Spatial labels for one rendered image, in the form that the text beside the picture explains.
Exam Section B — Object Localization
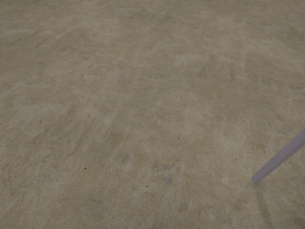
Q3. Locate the table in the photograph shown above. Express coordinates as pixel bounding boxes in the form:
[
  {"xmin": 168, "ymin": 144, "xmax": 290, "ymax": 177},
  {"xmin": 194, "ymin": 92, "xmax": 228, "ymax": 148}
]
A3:
[{"xmin": 252, "ymin": 128, "xmax": 305, "ymax": 183}]

